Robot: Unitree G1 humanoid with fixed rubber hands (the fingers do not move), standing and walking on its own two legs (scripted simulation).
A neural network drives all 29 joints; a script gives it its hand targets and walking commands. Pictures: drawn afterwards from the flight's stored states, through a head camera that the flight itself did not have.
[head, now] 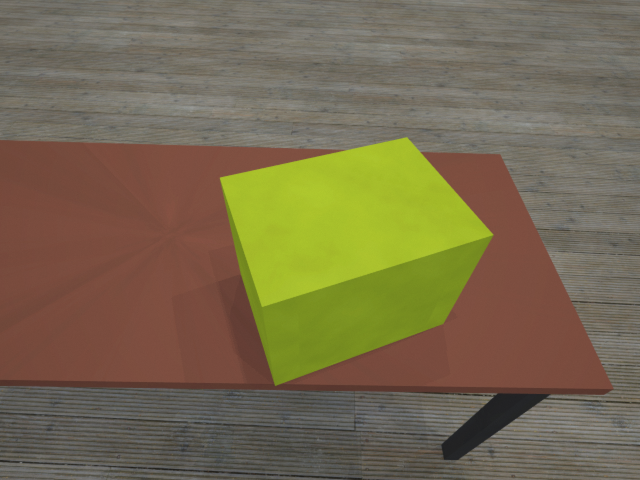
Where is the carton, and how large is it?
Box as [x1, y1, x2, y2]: [220, 137, 492, 385]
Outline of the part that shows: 406,137 220,177 240,272 275,385 443,323 492,236 490,231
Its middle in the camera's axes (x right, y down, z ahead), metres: +0.03 +0.03 +0.59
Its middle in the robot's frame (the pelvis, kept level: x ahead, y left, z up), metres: +0.42 -0.02 +0.00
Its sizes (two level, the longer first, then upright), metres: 0.296 0.217 0.230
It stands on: a table, 0.67 m high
